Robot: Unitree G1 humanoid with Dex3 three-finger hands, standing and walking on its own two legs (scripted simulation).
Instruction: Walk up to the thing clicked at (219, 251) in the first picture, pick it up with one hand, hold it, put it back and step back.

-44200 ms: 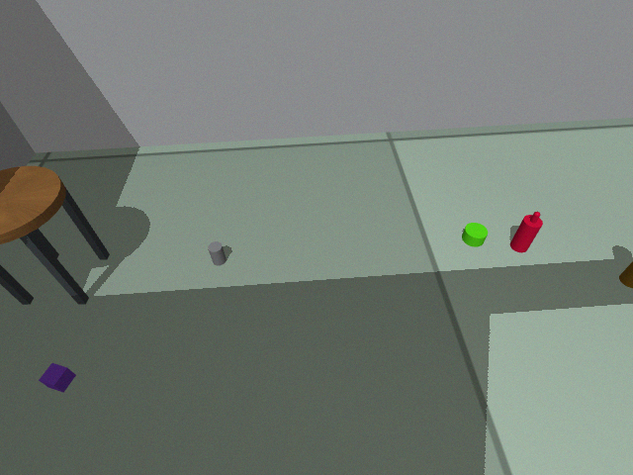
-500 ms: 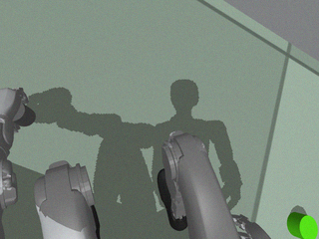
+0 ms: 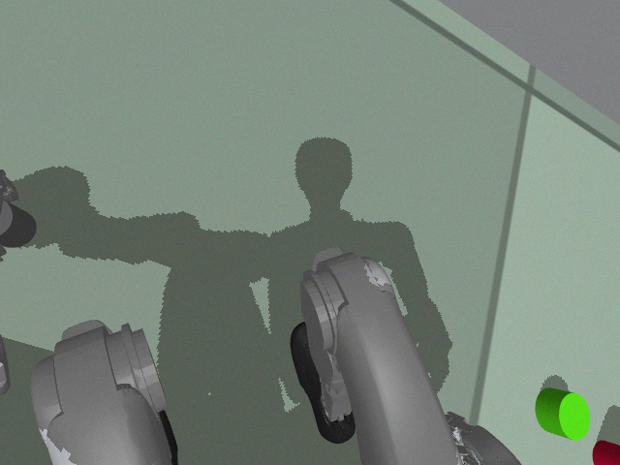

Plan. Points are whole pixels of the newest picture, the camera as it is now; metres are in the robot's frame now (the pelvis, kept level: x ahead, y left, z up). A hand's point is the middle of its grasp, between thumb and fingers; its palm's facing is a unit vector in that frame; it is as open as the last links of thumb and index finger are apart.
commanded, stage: rest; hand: left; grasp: from above
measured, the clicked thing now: (0, 223) +0.46 +0.28 -0.25
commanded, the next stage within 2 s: open in 0.50 s
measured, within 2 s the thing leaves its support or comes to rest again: rests again in 0.08 s
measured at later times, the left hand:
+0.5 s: hand out of the picture +0.44 +0.30 -0.23, palm faces -0.46 -0.13 -0.88, open 8.5 cm
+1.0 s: hand out of the picture +0.45 +0.30 -0.23, palm faces -0.43 -0.12 -0.89, open 10.8 cm
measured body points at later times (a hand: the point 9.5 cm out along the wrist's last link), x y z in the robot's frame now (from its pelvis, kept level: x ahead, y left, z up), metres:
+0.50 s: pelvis -0.01 +0.00 -0.01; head +0.25 +0.11 +0.35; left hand +0.46 +0.30 -0.18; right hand +0.03 -0.27 -0.07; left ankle +0.06 +0.13 -0.27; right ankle +0.10 -0.14 -0.27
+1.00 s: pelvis -0.01 +0.01 -0.01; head +0.25 +0.11 +0.34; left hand +0.47 +0.30 -0.18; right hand +0.02 -0.26 -0.07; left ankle +0.06 +0.13 -0.27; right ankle +0.10 -0.14 -0.27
